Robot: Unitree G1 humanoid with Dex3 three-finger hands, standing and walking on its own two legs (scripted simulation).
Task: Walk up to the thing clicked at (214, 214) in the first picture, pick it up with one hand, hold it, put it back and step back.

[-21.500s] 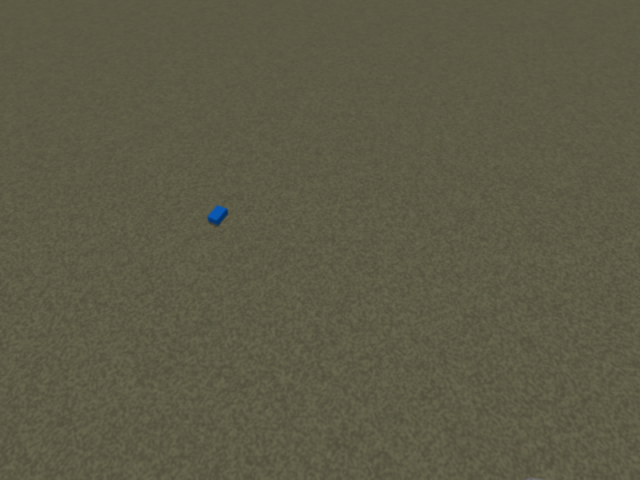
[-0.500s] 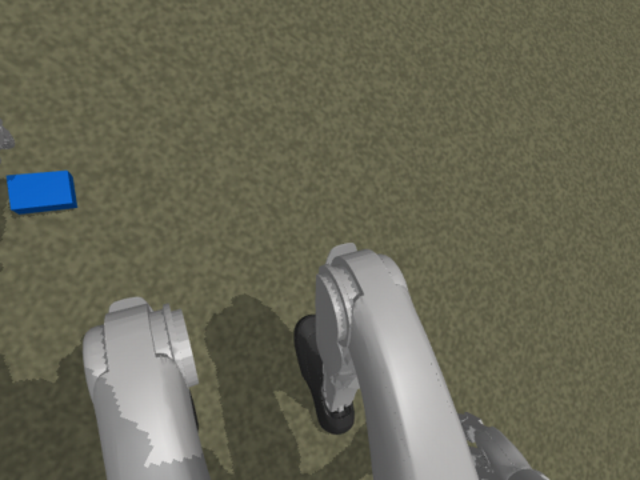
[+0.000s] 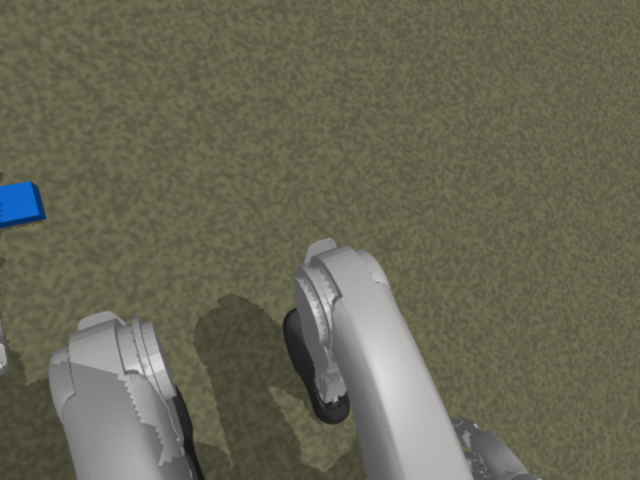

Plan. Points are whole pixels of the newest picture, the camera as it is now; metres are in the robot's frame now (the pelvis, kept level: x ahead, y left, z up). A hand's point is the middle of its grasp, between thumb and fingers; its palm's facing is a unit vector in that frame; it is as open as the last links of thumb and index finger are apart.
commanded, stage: approach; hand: left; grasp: from above
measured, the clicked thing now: (8, 206) +0.50 +0.28 -0.31
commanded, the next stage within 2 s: close in in 0.12 s
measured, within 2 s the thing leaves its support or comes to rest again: neither
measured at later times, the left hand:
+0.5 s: hand out of the picture +0.48 +0.27 -0.21, palm faces -0.45 -0.03 -0.89, open 12.4 cm
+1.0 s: hand out of the picture +0.49 +0.28 -0.27, palm faces -0.47 -0.07 -0.88, open 13.2 cm
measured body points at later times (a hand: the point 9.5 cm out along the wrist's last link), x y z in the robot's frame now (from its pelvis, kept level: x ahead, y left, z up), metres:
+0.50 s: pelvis +0.00 +0.01 +0.00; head +0.26 +0.11 +0.35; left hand +0.50 +0.27 -0.16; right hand +0.03 -0.27 -0.06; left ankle +0.07 +0.13 -0.29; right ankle +0.11 -0.12 -0.29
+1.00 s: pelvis +0.00 +0.01 -0.02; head +0.30 +0.10 +0.30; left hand +0.51 +0.28 -0.22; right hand +0.00 -0.26 -0.07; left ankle +0.07 +0.13 -0.29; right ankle +0.11 -0.12 -0.29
